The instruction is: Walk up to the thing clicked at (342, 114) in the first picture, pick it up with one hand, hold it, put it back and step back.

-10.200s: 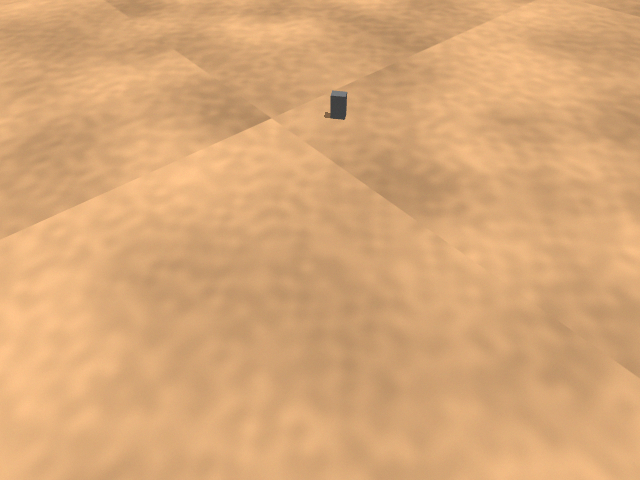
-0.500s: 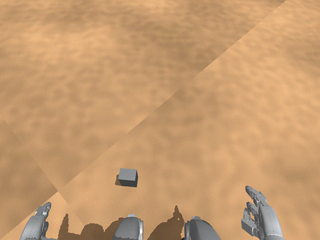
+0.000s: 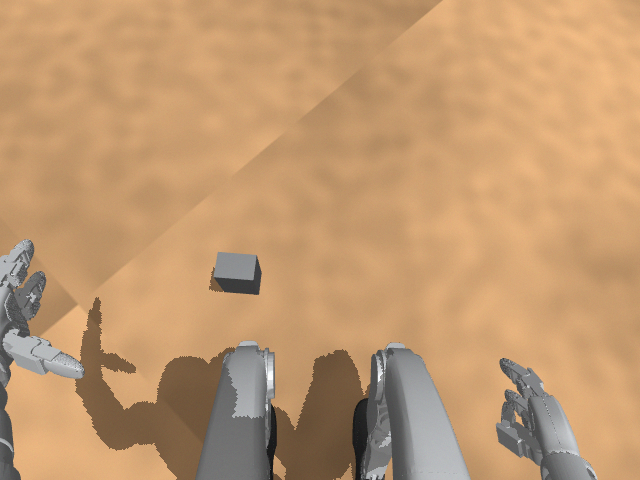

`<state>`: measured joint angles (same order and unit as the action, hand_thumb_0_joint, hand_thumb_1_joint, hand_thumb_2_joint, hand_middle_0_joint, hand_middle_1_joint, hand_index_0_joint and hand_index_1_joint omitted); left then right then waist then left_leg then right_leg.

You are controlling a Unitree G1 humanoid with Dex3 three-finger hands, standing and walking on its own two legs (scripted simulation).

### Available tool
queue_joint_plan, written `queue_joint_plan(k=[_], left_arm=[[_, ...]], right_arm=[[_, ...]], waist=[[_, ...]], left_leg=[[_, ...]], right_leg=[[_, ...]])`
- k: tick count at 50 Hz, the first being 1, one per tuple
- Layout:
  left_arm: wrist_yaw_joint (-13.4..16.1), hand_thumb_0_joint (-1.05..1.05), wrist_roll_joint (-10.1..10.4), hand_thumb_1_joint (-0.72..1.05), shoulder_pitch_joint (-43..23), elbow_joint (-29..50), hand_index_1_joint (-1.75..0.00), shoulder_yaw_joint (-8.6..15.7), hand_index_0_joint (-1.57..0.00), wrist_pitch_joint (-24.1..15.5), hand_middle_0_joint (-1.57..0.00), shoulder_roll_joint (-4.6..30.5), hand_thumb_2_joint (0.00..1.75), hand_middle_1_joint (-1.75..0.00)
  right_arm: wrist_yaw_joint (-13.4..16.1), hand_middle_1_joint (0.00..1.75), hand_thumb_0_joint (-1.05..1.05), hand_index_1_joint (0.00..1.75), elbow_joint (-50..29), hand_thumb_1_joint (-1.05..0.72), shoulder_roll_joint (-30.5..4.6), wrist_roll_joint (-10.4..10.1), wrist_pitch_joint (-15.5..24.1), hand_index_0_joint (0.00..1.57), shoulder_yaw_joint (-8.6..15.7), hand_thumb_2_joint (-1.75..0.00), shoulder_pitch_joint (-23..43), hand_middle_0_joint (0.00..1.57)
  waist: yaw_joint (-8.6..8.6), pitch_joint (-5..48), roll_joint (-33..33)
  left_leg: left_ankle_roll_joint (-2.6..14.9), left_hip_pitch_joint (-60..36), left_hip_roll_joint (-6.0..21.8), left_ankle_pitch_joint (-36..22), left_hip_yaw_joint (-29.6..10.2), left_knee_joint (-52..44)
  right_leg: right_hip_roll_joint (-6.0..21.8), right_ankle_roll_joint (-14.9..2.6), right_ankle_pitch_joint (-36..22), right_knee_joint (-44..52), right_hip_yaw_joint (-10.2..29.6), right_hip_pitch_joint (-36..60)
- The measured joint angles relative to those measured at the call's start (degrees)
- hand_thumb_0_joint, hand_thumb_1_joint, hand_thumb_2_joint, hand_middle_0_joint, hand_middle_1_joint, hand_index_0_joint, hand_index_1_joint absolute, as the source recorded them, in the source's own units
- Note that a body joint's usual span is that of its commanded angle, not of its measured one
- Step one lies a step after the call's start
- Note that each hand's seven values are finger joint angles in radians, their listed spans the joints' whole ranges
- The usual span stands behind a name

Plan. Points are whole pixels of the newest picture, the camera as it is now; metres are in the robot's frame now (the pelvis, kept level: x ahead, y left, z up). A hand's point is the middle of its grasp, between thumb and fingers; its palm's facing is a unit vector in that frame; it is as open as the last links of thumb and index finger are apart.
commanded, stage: go down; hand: left
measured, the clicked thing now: (239, 274) +0.47 +0.19 -0.48
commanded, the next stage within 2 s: approach in 1.46 s
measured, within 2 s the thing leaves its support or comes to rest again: neither
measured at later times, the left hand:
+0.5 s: hand (65, 284) +0.35 +0.37 -0.12, palm faces +0.14 -0.98 -0.11, open 17.6 cm
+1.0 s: hand (69, 270) +0.37 +0.39 -0.14, palm faces +0.14 -0.99 -0.09, open 17.7 cm
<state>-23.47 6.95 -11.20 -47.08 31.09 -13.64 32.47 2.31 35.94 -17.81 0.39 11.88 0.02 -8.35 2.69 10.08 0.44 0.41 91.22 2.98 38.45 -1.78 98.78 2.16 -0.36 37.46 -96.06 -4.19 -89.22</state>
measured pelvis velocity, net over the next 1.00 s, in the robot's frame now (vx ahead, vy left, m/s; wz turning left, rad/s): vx -0.04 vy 0.00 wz -0.05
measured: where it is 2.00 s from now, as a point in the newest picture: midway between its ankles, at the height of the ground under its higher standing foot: (314, 468)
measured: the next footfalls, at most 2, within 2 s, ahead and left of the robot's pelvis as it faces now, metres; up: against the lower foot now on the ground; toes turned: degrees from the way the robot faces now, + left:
none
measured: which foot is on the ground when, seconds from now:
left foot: down 0.00-1.00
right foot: down 0.00-1.00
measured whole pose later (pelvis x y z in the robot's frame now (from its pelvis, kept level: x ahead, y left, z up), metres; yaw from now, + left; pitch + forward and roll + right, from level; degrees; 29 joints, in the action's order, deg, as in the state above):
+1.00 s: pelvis -0.04 +0.00 -0.15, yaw -3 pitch +33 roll -6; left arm -39.3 9.2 -35.2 -62.9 45.2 -21.5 49.6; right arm 1.4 38.2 -21.0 2.6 10.6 -5.2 -6.7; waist 5.6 6.0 1.2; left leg 1.0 119.9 2.8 39.6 -4.8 126.3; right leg 2.6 -0.6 38.3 -122.1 -5.6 -116.5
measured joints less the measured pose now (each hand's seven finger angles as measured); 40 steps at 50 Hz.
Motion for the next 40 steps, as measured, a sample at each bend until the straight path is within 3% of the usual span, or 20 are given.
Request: queue_joint_plan(k=[11, 20, 40], left_arm=[[-7.4, -0.01, 1.7, -0.54, -9.5, -6.7, -0.05, 6.0, -0.04, -7.1, -0.04, 4.8, 0.06, -0.05], [-10.7, -0.01, 1.5, -0.57, -14.8, -10.4, -0.07, 9.1, -0.04, -7.0, -0.04, 9.4, 0.07, -0.07], [-14.8, -0.01, 2.1, -0.60, -21.9, -13.8, -0.08, 12.6, -0.05, -8.0, -0.04, 14.8, 0.07, -0.10]], right_arm=[[-0.1, 0.30, 0.01, 0.30, 2.9, -0.90, -0.4, 1.0, -0.4, 0.20, -1.6, -0.90, 1.2, 0.21], [-0.2, 0.30, 0.01, 0.30, 2.1, -0.90, -1.1, 1.2, -1.0, 0.21, -3.0, -0.90, 1.6, 0.21], [-0.6, 0.30, 0.01, 0.30, 2.3, -0.91, -2.8, 2.0, -0.8, 0.21, -4.4, -0.90, 2.0, 0.21]], waist=[[-0.24, -0.8, 1.0], [1.52, -1.2, 0.5], [2.46, -3.3, 1.0]], left_leg=[[-0.08, 11.9, -0.1, 0.6, -1.1, 10.1], [0.25, 17.9, 0.2, 1.0, -2.0, 15.7], [0.65, 26.2, -0.2, 1.2, -2.7, 24.7]], right_leg=[[0.2, -0.38, 0.7, -9.8, -0.5, -11.6], [0.0, -0.24, 0.6, -14.6, -1.1, -17.0], [0.4, -0.12, 0.9, -23.2, -1.3, -24.8]])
